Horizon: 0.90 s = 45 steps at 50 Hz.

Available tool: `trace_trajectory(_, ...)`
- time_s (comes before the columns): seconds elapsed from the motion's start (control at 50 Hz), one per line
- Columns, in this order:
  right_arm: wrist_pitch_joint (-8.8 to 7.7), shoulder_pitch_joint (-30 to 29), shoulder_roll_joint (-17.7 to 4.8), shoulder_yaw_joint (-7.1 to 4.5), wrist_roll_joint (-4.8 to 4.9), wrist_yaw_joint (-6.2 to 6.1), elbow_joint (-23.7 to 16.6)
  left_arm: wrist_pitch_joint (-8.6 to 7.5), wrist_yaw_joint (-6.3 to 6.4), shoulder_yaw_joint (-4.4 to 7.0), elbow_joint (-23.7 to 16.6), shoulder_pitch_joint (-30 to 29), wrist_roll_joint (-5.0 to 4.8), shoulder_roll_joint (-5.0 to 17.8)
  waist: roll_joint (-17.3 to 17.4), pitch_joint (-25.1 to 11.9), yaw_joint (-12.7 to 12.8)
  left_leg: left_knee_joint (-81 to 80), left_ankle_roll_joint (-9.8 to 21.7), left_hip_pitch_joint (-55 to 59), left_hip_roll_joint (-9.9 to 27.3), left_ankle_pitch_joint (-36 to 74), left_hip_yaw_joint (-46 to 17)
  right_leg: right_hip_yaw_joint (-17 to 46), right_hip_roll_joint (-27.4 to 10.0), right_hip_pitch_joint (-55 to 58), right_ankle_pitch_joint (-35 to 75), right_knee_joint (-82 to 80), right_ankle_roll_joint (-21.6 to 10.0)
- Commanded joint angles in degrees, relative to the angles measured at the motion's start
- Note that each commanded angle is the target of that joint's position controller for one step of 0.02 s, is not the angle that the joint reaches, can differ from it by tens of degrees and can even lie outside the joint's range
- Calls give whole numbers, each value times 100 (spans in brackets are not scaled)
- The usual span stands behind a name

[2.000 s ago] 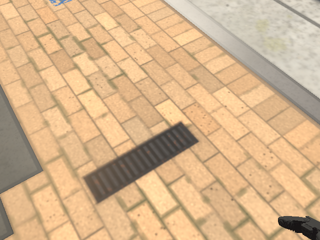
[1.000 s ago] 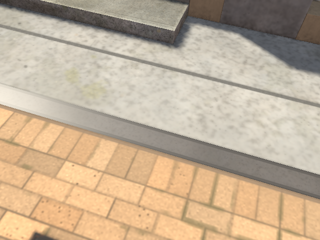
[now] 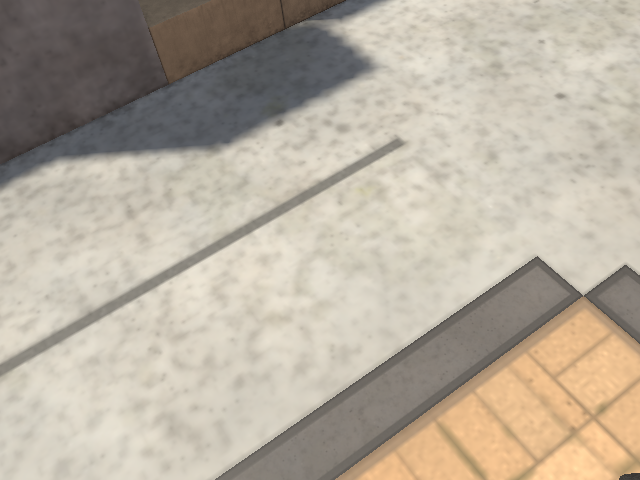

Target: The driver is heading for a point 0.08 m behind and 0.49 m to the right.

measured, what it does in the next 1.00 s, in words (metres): walks ahead, turning right: left foot, then right foot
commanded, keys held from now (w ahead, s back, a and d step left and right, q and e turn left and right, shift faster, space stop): w+e+shift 0.92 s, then e+shift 0.08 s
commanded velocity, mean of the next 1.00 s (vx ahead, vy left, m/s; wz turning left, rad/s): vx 0.76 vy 0.00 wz -1.00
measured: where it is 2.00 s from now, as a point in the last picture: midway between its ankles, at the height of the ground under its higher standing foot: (610, 370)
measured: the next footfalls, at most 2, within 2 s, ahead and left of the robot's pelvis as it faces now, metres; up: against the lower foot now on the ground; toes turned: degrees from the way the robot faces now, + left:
left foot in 0.32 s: +0.17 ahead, +0.12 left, +0.00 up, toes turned -21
right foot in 0.78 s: +0.40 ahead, -0.28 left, +0.00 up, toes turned -48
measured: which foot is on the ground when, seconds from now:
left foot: up 0.00-0.30, down 0.32-0.78, up 0.80-1.00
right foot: down 0.00-0.32, up 0.34-0.76, down 0.78-1.00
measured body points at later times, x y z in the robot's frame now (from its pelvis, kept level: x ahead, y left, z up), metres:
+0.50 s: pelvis +0.16 +0.00 +0.02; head +0.18 +0.01 +0.46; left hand +0.45 +0.15 -0.06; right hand +0.07 -0.29 -0.08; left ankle +0.13 +0.13 -0.72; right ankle +0.12 -0.13 -0.62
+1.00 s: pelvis +0.44 -0.29 +0.00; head +0.47 -0.31 +0.45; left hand +0.70 -0.14 -0.12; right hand +0.34 -0.58 -0.08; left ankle +0.63 -0.24 -0.65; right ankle +0.38 -0.25 -0.72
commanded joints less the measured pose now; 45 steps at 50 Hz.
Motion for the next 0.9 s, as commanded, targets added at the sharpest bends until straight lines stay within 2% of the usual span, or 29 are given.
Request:
trace_trajectory(0.02, -186, -219, -558, -142, 16, -25, -524, -245, 63, 365, -456, -15, -107, 1148, -867, -949, 89, 953, 133, -1607, -87, 362, -777, 2689, -1320, 1597, -1004, -2311, -1121)
trace_trajectory(0.04, -228, -99, -588, -169, -22, 20, -457, -245, 68, 311, -452, -84, -198, 1054, -950, -1010, 41, 767, 80, -1321, -127, 660, -678, 2610, -1194, 1419, -1693, -2370, -1035)
trace_trajectory(0.08, -338, -146, -512, -170, 42, 152, -448, -277, 95, 253, -438, -15, -154, 987, -1110, -993, 37, 517, -4, -916, -302, 1017, -558, 2567, -957, 1196, -2083, -2535, -1003)
trace_trajectory(0.2, -627, -635, -203, -48, 182, 309, -567, -352, 153, 254, -355, 243, -231, 968, -1249, -577, 205, -1497, -110, -31, -657, 898, -592, 2603, -613, 943, -1527, -2328, -1054)
trace_trajectory(0.22, -283, -204, -164, 89, -230, 381, -331, -229, -117, 322, -270, 286, 305, 1244, -1678, -710, 288, -1342, -160, 304, -642, 569, -209, 2420, -254, 780, -1789, -2322, -998)
trace_trajectory(0.26, -135, -54, -249, 85, -57, 317, -396, -173, -347, 261, -430, -77, 180, 988, -1338, -461, 66, -1879, -167, 1257, -670, 572, -219, 2657, -143, -102, -1653, -2183, -916)
trace_trajectory(0.28, -151, 366, -300, 72, 19, 252, -305, -180, -371, 239, -511, -354, 123, 925, -1089, -431, -260, -2390, -100, 2071, -612, 898, -260, 2714, -85, -665, -1748, -1908, -804)
trace_trajectory(0.3, -201, 1071, -493, 9, 24, 164, -115, -216, -330, 200, -584, -579, 105, 758, -599, -457, -666, -2829, -10, 3180, -418, 952, -332, 2470, 189, -1493, -1999, -1218, -559)
trace_trajectory(0.32, -284, 1797, -989, -80, -103, 89, 13, -295, -246, 68, -667, -604, 96, 253, 665, -702, -922, -3387, 132, 4043, 766, -309, -1457, 1566, 790, -2287, -2144, 470, -288)
trace_trajectory(0.34, -324, 1629, -1545, -117, -307, 54, -157, -357, -199, -74, -912, -644, 54, -102, 1198, -628, -696, -4308, 416, 3909, 2142, -2275, -3719, 977, 1111, -3148, -1674, 1907, -146)
trace_trajectory(0.36, -337, 1088, -1478, -168, -331, 70, -229, -382, -193, -59, -982, -680, 89, 226, 889, -454, -357, -4541, 781, 3356, 2500, -2706, -4547, 815, 391, -3448, -727, 2563, -128)
trace_trajectory(0.38, -343, 816, -1003, -38, -231, 107, -281, -366, -246, 33, -862, -803, 184, 578, 422, -251, -242, -4349, 765, 3085, 2180, -2329, -3807, 715, 189, -3363, -271, 2831, -83)
trace_trajectory(0.4, -357, 823, -774, 44, -153, 126, -252, -349, -355, 78, -728, -716, 245, 672, 314, -251, -176, -4254, 627, 2912, 1731, -1654, -2836, 644, 134, -3137, -21, 2893, 0)
trace_trajectory(0.42, -378, 848, -671, 96, -127, 109, -227, -310, -467, 97, -571, -510, 249, 690, 458, -353, -111, -4254, 514, 2833, 1394, -1023, -2094, 495, 77, -2863, 236, 3069, 84)
trace_trajectory(0.46, -457, 1264, -558, 140, -124, 117, 8, -237, -589, 35, -518, -521, 247, 537, 546, -246, -187, -4301, 490, 2788, 1139, -169, -1189, 311, -51, -2863, 630, 3464, 106)
trace_trajectory(0.58, -616, 2212, -344, 194, -190, 192, 510, -200, -663, -108, -633, -1528, 221, 356, 382, 417, -489, -4592, 483, 3094, 1123, 1145, 229, -175, -188, -3250, 1061, 2848, -29)
trace_trajectory(0.62, -628, 2420, -346, 208, -201, 146, 682, -227, -739, -193, -730, -1970, 218, 240, 355, 653, -567, -4737, 433, 3221, 1106, 1857, 653, -643, -240, -3077, 979, 2131, -156)
trace_trajectory(0.66, -604, 2625, -436, 204, -213, 99, 869, -259, -776, -293, -784, -2237, 200, 86, 340, 726, -575, -4620, 342, 3464, 1092, 3425, 1117, -1106, -152, -2647, 684, 1413, -405)
trace_trajectory(0.7, -567, 2547, -634, 202, -179, 34, 930, -269, -696, -334, -664, -1943, 178, 9, 470, 343, -211, -3899, 264, 3425, 1097, 7247, 1551, -1649, 377, -1304, 389, 787, -720)
trace_trajectory(0.72, -512, 2541, -857, 161, -162, -10, 948, -273, -635, -284, -530, -1466, 172, 128, 651, -29, 131, -3177, 277, 3536, 1242, 8726, 1557, -1706, 617, -658, 160, 723, -833)
trace_trajectory(0.74, -433, 2376, -1110, 101, -163, -33, 903, -292, -567, -178, -283, -533, 147, 347, 789, -542, 660, -2040, 365, 3445, 1432, 9402, 1494, -1549, 781, 296, -136, 663, -990)
trace_trajectory(0.76, -396, 2138, -1230, 74, -142, -3, 776, -341, -462, -8, 93, 726, 127, 671, 830, -1155, 1207, -543, 495, 2729, 1538, 9097, 1364, -1220, 919, 1889, -293, 402, -1204)
trace_trajectory(0.78, -399, 2028, -1049, 98, -201, 57, 716, -356, -319, 187, 469, 1518, 119, 970, 399, -1515, 1457, 1245, 416, 1350, 1226, 6135, 1286, -416, 662, 3576, -341, -223, -1321)
trace_trajectory(0.8, -465, 1938, -263, 278, -164, 225, 140, -244, -210, 349, 356, 904, 94, 1635, -1349, -1563, 656, 3433, 46, -1343, 12, 34, 1093, 2608, -942, 4993, -1450, -936, -1899)
trace_trajectory(0.82, -610, 1291, -710, 227, -111, 225, -345, -173, -173, 395, 173, 1295, 142, 1791, -553, -2332, 967, 4073, 52, -2030, -231, 257, -189, 4420, -1365, 5280, -1526, -1803, -2337)
trace_trajectory(0.84, -707, 773, -684, 257, -84, 221, -493, -199, -111, 384, 422, 1411, 130, 1646, -176, -1667, 971, 3758, 113, -2321, 86, 637, -520, 4053, -1327, 4787, -963, -2185, -2144)
trace_trajectory(0.86, -753, 924, -580, 325, -91, 196, -444, -277, -65, 322, 568, 1303, 108, 1406, 101, -825, 593, 3124, 135, -2093, 307, 720, -485, 3571, -1198, 3695, -303, -2360, -2001)
trace_trajectory(0.88, -703, 950, -544, 346, -202, 185, -383, -383, -14, 256, 577, 1022, 122, 1228, 315, -469, 291, 2673, 83, -1671, 474, 537, -514, 3014, -884, 2833, 222, -2363, -1880)
trace_trajectory(0.9, -582, 1251, -524, 360, -319, 189, -290, -459, 28, 170, 544, 738, 132, 1071, 277, -264, -51, 2440, 0, -1344, 541, 316, -539, 2573, -630, 2224, 608, -2354, -1862)
Keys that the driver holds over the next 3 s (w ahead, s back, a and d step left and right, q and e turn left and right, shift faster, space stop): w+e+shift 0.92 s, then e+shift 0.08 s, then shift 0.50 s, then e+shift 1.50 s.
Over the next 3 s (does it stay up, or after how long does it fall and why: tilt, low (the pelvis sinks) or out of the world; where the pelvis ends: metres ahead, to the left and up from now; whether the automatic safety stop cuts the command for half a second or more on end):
stays up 0.63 -0.56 0.02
